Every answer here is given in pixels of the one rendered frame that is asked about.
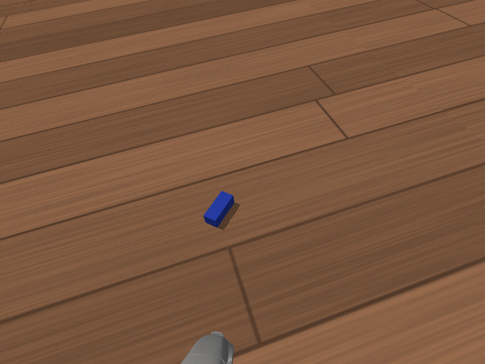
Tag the carton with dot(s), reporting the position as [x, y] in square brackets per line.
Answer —
[218, 209]

